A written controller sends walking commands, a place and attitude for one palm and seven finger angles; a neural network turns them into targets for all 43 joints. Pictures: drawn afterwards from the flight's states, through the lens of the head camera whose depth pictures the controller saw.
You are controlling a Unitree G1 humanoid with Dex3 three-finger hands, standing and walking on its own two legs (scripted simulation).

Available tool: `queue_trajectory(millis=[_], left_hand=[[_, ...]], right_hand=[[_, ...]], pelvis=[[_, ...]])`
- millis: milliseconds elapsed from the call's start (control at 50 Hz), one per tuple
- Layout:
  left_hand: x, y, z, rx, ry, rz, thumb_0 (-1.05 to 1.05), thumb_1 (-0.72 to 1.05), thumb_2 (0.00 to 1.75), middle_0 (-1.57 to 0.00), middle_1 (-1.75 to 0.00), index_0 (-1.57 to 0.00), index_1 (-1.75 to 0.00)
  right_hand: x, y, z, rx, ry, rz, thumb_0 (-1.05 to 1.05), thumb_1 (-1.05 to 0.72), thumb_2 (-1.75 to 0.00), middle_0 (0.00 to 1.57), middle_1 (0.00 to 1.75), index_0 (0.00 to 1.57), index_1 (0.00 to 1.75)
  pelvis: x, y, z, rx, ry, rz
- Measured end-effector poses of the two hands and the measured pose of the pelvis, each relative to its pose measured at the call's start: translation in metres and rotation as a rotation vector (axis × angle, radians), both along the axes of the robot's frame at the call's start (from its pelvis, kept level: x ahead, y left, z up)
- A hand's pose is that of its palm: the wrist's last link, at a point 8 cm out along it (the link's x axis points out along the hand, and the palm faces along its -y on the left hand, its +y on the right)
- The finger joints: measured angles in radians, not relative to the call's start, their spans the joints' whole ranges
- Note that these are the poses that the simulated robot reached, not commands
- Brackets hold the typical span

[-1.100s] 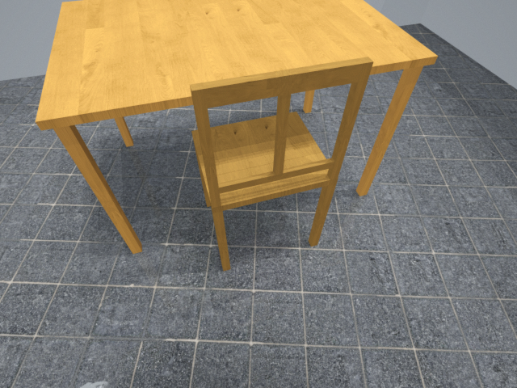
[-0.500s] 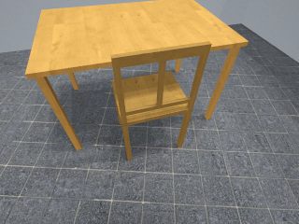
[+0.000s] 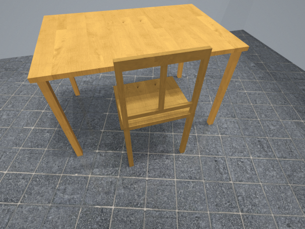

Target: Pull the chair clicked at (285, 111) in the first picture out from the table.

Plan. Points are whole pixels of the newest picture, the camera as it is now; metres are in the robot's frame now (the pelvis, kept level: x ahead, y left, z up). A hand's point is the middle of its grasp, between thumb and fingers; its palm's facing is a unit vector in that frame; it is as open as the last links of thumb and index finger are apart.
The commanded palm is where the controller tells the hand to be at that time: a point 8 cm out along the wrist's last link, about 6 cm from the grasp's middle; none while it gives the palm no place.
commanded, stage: look at it before walking up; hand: left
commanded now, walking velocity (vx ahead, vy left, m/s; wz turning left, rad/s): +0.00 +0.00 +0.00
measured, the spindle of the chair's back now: (162, 88) +0.75 -0.01 -0.10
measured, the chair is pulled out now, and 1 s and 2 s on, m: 0.00 0.00 0.00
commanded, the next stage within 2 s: walk to a spot facing it in 0.34 s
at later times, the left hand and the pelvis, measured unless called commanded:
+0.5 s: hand out of the picture +0.02 +0.21 -0.17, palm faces -0.01 -0.97 -0.26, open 7.4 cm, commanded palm none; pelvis -0.01 +0.00 +0.00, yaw +0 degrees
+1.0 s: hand out of the picture +0.03 +0.16 -0.17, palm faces -0.16 -0.96 -0.24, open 7.4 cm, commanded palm none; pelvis -0.02 -0.02 -0.01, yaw -15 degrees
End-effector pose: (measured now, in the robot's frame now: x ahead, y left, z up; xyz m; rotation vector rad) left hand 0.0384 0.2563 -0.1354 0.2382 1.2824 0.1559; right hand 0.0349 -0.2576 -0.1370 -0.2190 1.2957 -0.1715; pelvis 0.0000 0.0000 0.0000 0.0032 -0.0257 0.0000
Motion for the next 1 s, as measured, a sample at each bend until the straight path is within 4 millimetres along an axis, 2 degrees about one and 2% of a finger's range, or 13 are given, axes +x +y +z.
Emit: queue_trajectory(millis=[380,580,700,820,920,1000], left_hand=[[-0.022,0.0,-0.002,-0.003,0.048,0.018,0.01,0.9,0.9,-0.2,-0.3,-0.2,-0.3],[-0.025,-0.001,-0.004,-0.003,0.065,0.017,0.01,0.91,0.9,-0.2,-0.3,-0.2,-0.3],[-0.02,-0.01,-0.01,-0.007,0.087,-0.026,0.01,0.91,0.9,-0.2,-0.3,-0.2,-0.3],[-0.011,-0.029,-0.011,0.016,0.069,-0.074,0.01,0.91,0.9,-0.2,-0.3,-0.2,-0.3],[-0.008,-0.044,-0.002,0.004,0.054,-0.086,0.01,0.91,0.9,-0.2,-0.3,-0.2,-0.3],[0.0,-0.047,0.003,-0.012,0.062,-0.13,0.01,0.9,0.9,-0.2,-0.3,-0.2,-0.3]], right_hand=[[-0.013,0.001,0.0,-0.002,0.025,-0.006,0.01,-0.91,-0.9,0.2,0.3,0.2,0.3],[-0.017,0.003,-0.003,0.0,0.013,-0.036,0.01,-0.91,-0.9,0.2,0.3,0.2,0.3],[-0.026,0.003,-0.013,0.026,-0.02,-0.11,0.0,-0.91,-0.9,0.2,0.3,0.2,0.3],[-0.037,-0.014,-0.033,0.054,-0.037,-0.181,0.01,-0.9,-0.9,0.2,0.3,0.2,0.3],[-0.035,-0.024,-0.022,0.042,-0.049,-0.205,0.01,-0.91,-0.9,0.2,0.3,0.2,0.3],[-0.027,-0.026,-0.009,0.027,-0.106,-0.238,0.01,-0.91,-0.9,0.2,0.3,0.2,0.3]], pelvis=[[-0.005,0.001,0.001,-0.001,0.0,0.0],[-0.008,0.0,-0.002,0.002,0.002,-0.036],[-0.014,-0.006,-0.011,0.022,0.007,-0.104],[-0.016,-0.023,-0.022,0.015,0.0,-0.165],[-0.019,-0.025,-0.013,0.016,0.017,-0.203],[-0.02,-0.022,-0.005,0.027,0.032,-0.258]])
